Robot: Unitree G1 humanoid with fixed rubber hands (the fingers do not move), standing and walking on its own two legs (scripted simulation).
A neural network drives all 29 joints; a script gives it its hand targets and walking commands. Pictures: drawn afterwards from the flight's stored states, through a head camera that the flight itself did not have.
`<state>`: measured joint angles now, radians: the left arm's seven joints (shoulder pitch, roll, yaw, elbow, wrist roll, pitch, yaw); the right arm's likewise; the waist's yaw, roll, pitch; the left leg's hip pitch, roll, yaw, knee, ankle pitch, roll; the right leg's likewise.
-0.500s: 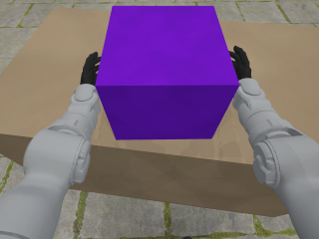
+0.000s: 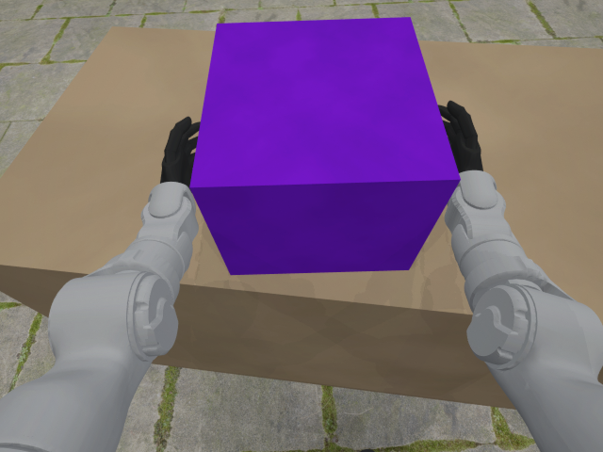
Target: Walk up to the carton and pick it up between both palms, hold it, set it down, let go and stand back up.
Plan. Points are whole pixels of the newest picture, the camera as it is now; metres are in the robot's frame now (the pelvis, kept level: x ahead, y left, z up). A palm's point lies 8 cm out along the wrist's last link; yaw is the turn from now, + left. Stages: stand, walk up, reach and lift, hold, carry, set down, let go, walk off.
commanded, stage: reach and lift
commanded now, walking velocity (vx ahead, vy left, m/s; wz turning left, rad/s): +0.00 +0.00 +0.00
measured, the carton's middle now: (316, 151) +0.53 -0.03 +0.06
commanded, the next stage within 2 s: none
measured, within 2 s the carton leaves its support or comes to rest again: leaves its support in 0.76 s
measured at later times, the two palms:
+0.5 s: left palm (178, 191) +0.45 +0.16 +0.08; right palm (464, 177) +0.43 -0.21 +0.10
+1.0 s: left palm (160, 199) +0.41 +0.17 +0.11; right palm (468, 188) +0.40 -0.20 +0.11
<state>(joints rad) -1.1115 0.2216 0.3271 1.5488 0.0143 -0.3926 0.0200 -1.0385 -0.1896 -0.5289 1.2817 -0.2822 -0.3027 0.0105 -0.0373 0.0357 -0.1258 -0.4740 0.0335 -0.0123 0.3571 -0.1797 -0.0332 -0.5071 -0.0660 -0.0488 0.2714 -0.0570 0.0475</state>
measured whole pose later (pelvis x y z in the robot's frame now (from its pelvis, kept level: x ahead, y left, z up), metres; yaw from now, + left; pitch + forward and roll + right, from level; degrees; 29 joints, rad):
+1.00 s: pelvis -0.04 -0.01 -0.01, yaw +1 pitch +16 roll +0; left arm -1.17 0.25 0.10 1.65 -0.16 -0.36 0.04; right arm -1.06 -0.19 -0.39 1.39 -0.15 -0.29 -0.06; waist -0.03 0.01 -0.18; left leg -0.55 0.04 -0.03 0.41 -0.14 -0.05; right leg -0.59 -0.06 -0.06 0.33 -0.03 0.02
